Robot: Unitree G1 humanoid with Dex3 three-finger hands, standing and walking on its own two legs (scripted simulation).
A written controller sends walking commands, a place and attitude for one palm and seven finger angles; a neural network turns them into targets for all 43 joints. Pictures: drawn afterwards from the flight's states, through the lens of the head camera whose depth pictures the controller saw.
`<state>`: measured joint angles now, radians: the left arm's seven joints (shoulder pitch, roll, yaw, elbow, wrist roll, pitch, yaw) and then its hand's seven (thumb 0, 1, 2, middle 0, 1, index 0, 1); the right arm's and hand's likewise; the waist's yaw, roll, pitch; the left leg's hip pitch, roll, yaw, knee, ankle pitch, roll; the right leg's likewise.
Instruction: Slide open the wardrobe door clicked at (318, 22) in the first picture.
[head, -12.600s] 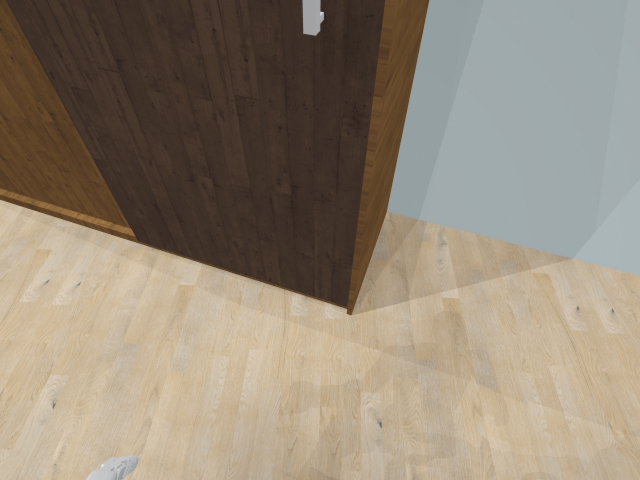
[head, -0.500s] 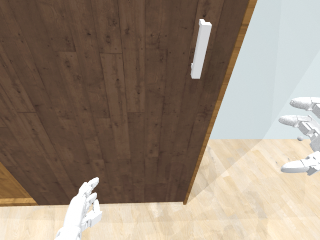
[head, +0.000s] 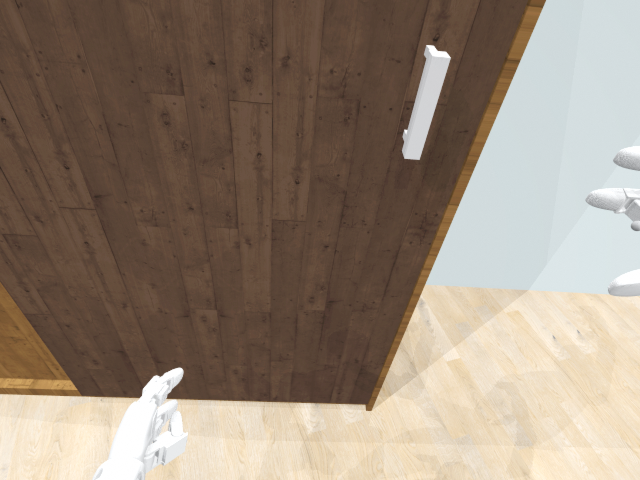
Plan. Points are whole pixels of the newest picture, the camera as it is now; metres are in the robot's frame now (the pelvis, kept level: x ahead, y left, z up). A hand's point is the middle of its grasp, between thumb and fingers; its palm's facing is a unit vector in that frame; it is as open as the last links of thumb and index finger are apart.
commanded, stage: raise the hand with hooked fingers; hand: right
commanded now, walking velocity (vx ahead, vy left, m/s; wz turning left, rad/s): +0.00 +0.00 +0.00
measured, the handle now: (420, 103) +0.52 -0.12 +0.27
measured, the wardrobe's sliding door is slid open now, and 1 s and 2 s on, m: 0.00 0.00 0.00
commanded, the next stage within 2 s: move the hooked fingers beside the handle in 0.26 s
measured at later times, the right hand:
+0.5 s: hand (638, 222) +0.29 -0.28 +0.27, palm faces +0.10 +0.99 -0.10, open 14.0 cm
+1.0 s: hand (567, 180) +0.35 -0.24 +0.27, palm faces +0.05 +1.00 -0.07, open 14.0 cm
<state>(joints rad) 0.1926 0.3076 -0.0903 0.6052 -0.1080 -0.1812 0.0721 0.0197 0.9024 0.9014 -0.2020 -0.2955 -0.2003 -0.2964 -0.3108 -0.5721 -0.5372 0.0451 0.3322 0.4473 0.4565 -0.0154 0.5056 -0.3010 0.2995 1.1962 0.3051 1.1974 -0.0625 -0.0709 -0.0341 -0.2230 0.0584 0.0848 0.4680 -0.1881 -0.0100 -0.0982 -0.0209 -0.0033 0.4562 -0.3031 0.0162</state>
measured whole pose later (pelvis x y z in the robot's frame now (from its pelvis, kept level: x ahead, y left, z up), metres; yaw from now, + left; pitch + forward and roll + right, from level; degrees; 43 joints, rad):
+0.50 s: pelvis +0.00 +0.00 +0.00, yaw -1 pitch -4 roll +0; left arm 0.18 0.28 -0.11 0.62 -0.11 -0.19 0.08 0.02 0.90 0.90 -0.20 -0.30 -0.20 -0.30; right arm -0.37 -0.55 -0.49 0.07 0.31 0.45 0.43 -0.02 0.51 -0.30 0.30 1.20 0.31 1.20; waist -0.08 -0.07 -0.03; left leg -0.21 0.06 0.09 0.46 -0.19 -0.01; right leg -0.09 -0.02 0.01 0.46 -0.30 0.01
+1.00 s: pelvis +0.01 -0.01 +0.00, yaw +0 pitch -2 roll +0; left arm 0.19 0.28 -0.09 0.62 -0.10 -0.14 0.08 0.02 0.90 0.90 -0.20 -0.30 -0.20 -0.30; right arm -0.53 -0.48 -0.40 0.17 0.25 0.46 0.33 -0.02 0.51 -0.30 0.30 1.20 0.30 1.20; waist -0.05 -0.05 -0.04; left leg -0.23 0.06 0.08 0.45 -0.18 -0.02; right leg -0.10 -0.01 -0.01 0.43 -0.30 0.01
